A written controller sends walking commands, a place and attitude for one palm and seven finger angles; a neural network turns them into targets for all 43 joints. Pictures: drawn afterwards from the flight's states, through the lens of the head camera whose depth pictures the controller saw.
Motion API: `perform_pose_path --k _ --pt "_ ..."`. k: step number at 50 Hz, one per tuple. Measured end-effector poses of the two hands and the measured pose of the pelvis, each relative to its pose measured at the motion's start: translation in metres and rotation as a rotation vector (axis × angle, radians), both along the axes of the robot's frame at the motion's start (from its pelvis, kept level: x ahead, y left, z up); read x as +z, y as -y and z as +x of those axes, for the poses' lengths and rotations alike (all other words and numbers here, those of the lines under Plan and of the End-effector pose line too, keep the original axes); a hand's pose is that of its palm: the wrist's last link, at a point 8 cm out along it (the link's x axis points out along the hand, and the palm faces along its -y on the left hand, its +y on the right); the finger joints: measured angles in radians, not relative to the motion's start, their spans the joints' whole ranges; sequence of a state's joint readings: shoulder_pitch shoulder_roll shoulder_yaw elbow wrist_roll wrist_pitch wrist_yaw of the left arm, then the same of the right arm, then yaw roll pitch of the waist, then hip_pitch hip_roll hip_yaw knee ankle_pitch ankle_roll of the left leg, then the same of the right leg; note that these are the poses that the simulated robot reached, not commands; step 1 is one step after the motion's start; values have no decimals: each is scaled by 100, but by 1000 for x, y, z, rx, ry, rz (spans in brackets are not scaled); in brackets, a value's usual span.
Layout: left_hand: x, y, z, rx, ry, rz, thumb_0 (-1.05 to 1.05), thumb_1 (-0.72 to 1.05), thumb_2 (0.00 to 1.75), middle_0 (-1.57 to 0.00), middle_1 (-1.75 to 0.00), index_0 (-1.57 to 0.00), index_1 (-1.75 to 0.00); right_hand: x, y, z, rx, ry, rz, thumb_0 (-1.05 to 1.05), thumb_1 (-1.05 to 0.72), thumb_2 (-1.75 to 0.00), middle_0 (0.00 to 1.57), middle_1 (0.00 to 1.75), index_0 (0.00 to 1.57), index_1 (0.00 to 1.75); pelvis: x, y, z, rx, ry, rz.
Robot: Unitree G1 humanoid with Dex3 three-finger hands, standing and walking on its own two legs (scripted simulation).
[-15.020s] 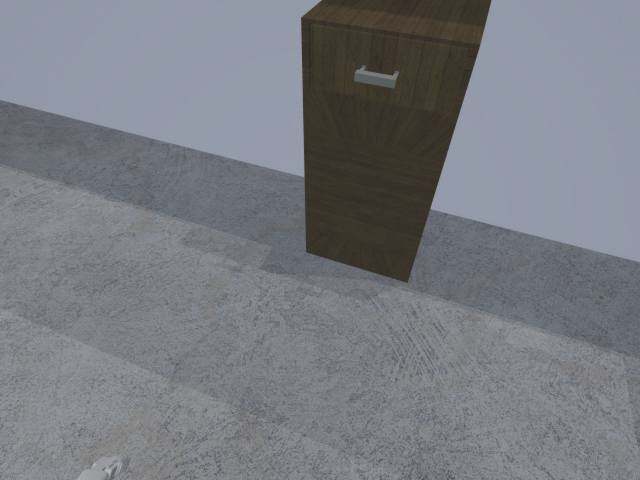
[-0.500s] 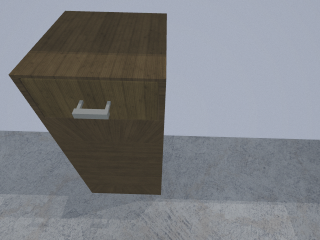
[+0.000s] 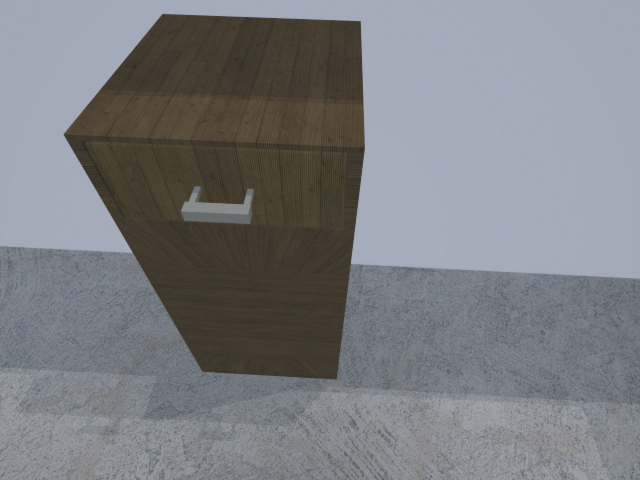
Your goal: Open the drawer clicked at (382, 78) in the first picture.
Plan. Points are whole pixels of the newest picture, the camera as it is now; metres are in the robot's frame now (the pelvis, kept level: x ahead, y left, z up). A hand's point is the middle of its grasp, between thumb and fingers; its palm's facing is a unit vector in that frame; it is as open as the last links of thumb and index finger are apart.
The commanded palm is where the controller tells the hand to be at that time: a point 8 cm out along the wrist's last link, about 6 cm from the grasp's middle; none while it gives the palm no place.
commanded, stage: raise the hand with hooked fingers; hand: left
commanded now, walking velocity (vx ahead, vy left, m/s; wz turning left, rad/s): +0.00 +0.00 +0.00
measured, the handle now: (220, 203) +0.49 +0.20 +0.04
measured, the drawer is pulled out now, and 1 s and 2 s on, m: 0.00 0.00 0.00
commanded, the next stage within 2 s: move the hooked fingers above the handle in 1.82 s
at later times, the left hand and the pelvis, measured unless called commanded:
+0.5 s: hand (148, 446) +0.16 +0.21 -0.02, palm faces +0.06 -0.08 -0.99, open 9.5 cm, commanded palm +0.16 +0.21 +0.04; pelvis -0.02 -0.05 -0.04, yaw +2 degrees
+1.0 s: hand (153, 305) +0.28 +0.22 +0.08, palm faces +0.16 -0.09 -0.98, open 12.4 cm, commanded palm +0.25 +0.22 +0.14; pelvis +0.03 -0.02 -0.01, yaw -1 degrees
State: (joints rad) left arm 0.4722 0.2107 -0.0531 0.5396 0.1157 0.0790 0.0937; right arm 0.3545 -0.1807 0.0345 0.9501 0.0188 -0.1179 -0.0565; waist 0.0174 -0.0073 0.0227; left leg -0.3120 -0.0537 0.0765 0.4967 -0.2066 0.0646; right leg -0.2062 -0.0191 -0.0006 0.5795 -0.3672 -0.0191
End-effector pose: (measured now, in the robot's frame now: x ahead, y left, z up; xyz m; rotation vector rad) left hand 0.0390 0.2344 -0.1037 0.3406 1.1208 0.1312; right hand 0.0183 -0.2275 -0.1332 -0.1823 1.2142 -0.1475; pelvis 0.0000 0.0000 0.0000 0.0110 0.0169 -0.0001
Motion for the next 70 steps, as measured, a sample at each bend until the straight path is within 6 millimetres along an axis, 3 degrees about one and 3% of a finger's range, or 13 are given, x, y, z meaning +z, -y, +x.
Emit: perform_pose_path --k 6,10,13,19,22,26,30,35,42,49,55,61,70 --pt "110 8 113 -298 591 405 2 84 87 -21 -35 -20 -35 3 17 65 14 373 -14 2 -91 -90 20 30 20 30 -13 2 -16 13 -26 25" --pt "146 23 151 -515 775 744 1 77 84 -21 -39 -20 -40 16 27 112 29 517 -3 2 -91 -90 20 30 20 30 -23 9 -22 -26 -67 24" --pt "137 34 144 -620 756 856 1 71 81 -22 -43 -21 -43 31 33 139 58 546 13 1 -91 -90 20 30 20 30 -27 19 -23 -50 -87 36" --pt "106 38 89 -702 583 925 1 56 75 -24 -52 -23 -52 47 39 185 209 517 -25 1 -90 -90 20 30 20 30 -31 35 -20 -20 -96 27" --pt "114 28 80 -699 591 991 1 48 72 -25 -56 -25 -57 45 36 205 271 514 -48 1 -90 -90 20 30 20 30 -34 41 -18 11 -93 13" --pt "145 19 104 -675 714 1077 1 38 68 -27 -63 -26 -63 38 22 222 302 534 -20 1 -90 -90 20 30 20 30 -38 46 -15 38 -85 -1" --pt "175 24 148 -667 794 1121 1 29 64 -27 -69 -26 -69 31 8 223 276 519 53 1 -90 -90 20 30 20 30 -34 46 -7 37 -86 1" --pt "191 32 186 -682 733 1067 1 18 59 -27 -76 -27 -76 24 4 206 196 434 120 1 -90 -90 20 30 20 30 -22 44 9 -1 -89 25" --pt "199 29 197 -771 689 983 1 3 52 -29 -86 -28 -87 20 31 184 135 329 47 1 -90 -90 20 30 20 30 -12 36 25 -41 -76 28" --pt "231 15 211 -734 836 1063 0 -14 45 -30 -97 -29 -97 22 44 187 112 300 -28 2 -90 -90 20 30 20 30 -10 20 27 -20 -73 11" --pt "251 -3 234 -672 823 1093 0 -28 39 -31 -106 -30 -106 32 22 201 88 344 13 2 -91 -90 20 30 20 30 -7 8 25 -15 -51 3" --pt "273 -4 252 -712 821 1062 0 -40 34 -32 -114 -31 -114 45 -13 211 106 397 68 1 -91 -90 20 30 20 30 -3 -4 22 -16 -17 -4" --pt "310 -23 263 -737 820 1086 0 -47 31 -32 -119 -31 -119 48 -46 197 159 379 111 1 -90 -90 20 30 20 30 2 -17 9 -11 16 -14"
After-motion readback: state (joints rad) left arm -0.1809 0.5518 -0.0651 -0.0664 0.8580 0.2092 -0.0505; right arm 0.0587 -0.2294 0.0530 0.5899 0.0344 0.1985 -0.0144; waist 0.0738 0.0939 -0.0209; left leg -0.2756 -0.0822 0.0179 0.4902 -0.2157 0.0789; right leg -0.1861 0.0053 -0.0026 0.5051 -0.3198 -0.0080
